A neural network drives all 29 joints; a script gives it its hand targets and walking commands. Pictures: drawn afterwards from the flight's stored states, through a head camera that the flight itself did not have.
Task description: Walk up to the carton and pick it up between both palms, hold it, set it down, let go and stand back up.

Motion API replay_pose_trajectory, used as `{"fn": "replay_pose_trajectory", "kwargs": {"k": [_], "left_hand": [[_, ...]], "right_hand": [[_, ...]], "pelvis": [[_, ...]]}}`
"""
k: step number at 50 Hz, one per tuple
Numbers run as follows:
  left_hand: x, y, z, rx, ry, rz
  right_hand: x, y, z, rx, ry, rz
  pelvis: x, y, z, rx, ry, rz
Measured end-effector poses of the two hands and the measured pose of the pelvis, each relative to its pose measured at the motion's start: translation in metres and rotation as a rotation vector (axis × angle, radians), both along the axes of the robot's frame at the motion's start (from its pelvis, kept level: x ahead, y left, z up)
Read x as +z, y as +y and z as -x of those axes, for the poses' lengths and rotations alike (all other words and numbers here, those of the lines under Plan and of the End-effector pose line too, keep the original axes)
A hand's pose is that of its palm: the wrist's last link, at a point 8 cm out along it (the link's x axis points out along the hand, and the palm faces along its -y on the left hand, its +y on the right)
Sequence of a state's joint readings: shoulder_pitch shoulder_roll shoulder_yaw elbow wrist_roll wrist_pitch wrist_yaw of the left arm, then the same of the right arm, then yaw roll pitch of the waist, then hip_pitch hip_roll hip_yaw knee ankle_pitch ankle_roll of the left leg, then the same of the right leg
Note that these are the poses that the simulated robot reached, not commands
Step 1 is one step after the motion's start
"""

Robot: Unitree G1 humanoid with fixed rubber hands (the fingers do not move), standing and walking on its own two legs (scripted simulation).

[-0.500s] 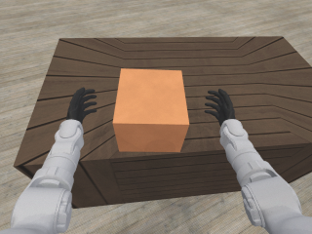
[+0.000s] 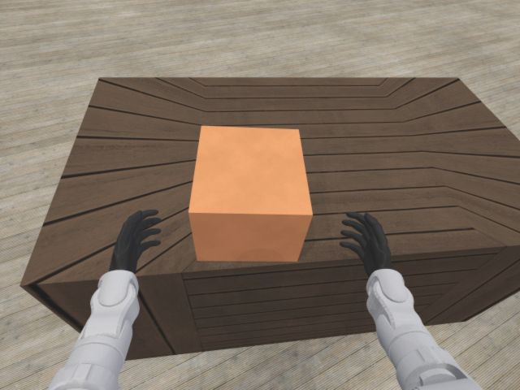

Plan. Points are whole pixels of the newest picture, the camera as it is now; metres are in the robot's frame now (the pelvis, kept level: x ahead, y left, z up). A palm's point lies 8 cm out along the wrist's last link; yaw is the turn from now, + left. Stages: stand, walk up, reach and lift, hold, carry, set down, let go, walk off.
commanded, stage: set down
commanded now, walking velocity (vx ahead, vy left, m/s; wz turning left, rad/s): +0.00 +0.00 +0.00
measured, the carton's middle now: (249, 193) +0.50 +0.02 -0.04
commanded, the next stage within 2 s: let go in 1.40 s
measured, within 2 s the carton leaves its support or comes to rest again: neither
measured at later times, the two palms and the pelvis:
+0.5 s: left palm (122, 308) +0.24 +0.22 -0.03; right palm (378, 312) +0.24 -0.20 -0.03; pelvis +0.01 +0.00 +0.00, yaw -1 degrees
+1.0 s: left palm (116, 331) +0.21 +0.22 -0.05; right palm (384, 336) +0.21 -0.21 -0.05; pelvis +0.03 +0.00 +0.01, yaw -2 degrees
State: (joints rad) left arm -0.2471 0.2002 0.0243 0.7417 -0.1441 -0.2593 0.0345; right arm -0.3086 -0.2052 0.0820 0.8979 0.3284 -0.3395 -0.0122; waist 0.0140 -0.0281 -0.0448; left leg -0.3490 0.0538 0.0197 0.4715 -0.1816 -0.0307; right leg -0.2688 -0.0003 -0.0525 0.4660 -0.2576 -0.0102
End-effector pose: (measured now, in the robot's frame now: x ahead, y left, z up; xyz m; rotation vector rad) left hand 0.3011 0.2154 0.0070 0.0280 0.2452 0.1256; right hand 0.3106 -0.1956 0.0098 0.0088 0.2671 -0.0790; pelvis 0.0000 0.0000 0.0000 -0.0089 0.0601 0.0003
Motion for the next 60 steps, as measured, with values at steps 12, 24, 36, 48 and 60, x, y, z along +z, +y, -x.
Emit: {"fn": "replay_pose_trajectory", "kwargs": {"k": [12,24,36,48,60], "left_hand": [[-0.017,0.000,0.032,0.009,0.009,-0.008],[-0.039,0.001,0.060,0.010,0.091,-0.017],[-0.048,0.000,0.072,-0.014,0.220,-0.030],[-0.056,0.005,0.089,-0.024,0.351,-0.061],[-0.064,0.010,0.101,-0.038,0.447,-0.081]], "right_hand": [[-0.020,-0.003,0.039,0.003,-0.003,0.000],[-0.043,-0.002,0.070,0.004,0.051,0.017],[-0.051,-0.010,0.086,-0.010,0.147,0.049],[-0.059,-0.010,0.103,-0.013,0.240,0.084],[-0.067,-0.013,0.113,-0.014,0.308,0.114]], "pelvis": [[-0.001,-0.001,-0.006,-0.008,-0.045,-0.010],[-0.001,-0.002,-0.012,-0.016,-0.086,-0.014],[0.004,-0.002,-0.022,-0.026,-0.127,-0.016],[0.007,-0.002,-0.031,-0.036,-0.155,-0.016],[0.008,0.001,-0.033,-0.038,-0.163,-0.015]]}}
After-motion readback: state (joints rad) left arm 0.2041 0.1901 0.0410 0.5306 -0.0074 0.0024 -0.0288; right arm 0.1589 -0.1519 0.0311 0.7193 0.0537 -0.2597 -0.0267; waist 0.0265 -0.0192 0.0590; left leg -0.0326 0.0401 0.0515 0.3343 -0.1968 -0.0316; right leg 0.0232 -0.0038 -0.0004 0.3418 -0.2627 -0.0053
